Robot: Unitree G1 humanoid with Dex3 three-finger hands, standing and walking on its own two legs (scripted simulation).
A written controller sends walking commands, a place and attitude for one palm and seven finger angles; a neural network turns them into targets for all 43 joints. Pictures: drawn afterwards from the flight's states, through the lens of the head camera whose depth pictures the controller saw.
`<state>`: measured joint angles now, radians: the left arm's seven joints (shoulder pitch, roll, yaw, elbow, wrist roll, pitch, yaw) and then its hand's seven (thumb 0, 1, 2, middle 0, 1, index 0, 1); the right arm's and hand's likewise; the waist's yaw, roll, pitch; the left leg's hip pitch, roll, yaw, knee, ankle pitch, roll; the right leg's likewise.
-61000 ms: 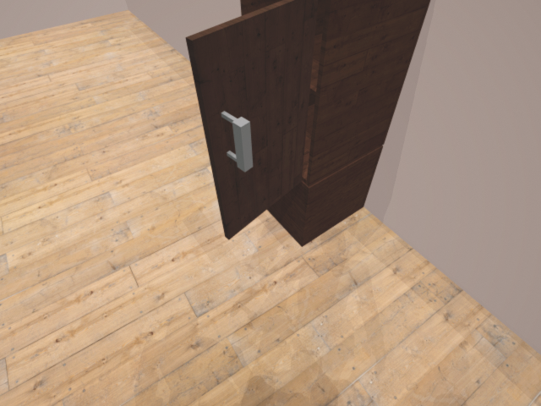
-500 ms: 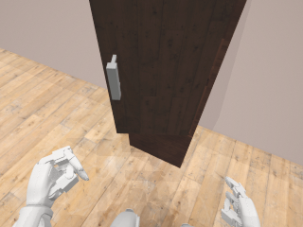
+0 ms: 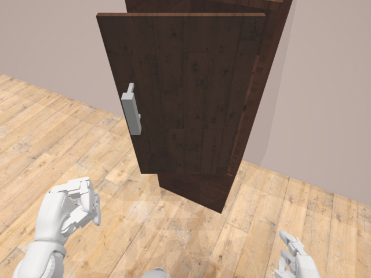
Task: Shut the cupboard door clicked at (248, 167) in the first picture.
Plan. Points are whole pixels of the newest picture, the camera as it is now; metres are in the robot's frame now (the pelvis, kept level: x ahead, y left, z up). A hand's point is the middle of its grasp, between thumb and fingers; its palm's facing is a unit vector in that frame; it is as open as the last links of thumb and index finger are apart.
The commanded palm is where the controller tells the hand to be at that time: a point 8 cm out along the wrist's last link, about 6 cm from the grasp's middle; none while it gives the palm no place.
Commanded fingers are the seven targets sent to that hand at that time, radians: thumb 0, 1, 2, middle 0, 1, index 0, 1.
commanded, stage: raise the hand and make a fist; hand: left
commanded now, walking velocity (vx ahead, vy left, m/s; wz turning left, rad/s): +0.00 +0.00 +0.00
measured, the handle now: (133, 109) +0.51 +0.17 +0.08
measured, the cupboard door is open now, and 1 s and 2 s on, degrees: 25 25 25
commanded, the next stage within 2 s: bring the fist close to the handle in 0.26 s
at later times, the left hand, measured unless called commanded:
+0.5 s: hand (105, 203) +0.24 +0.17 +0.08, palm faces +0.05 -1.00 -0.03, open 3.1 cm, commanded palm +0.23 +0.22 +0.08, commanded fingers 0.00 0.90 0.90 -1.30 -1.50 -1.30 -1.50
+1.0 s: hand (125, 160) +0.34 +0.16 +0.08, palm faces +0.05 -1.00 -0.02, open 3.1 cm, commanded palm +0.32 +0.20 +0.08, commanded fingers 0.00 0.90 0.90 -1.30 -1.50 -1.30 -1.50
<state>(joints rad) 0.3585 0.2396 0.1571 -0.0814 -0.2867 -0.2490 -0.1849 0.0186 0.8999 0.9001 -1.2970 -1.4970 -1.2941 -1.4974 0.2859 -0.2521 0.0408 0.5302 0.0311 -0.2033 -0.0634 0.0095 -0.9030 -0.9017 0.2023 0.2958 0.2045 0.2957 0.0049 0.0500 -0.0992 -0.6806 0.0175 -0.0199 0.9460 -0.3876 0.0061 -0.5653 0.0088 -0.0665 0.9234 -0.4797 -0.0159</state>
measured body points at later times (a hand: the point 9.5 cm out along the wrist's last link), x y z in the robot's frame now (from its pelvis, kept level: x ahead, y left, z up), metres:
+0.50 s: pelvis +0.01 -0.01 +0.00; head +0.03 -0.03 +0.45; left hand +0.23 +0.23 +0.08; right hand +0.18 -0.25 -0.08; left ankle +0.05 +0.11 -0.69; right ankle -0.01 -0.11 -0.69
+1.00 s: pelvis +0.00 -0.01 +0.00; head +0.04 -0.02 +0.45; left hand +0.33 +0.21 +0.08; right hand +0.14 -0.25 -0.09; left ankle +0.05 +0.11 -0.69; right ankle -0.01 -0.11 -0.69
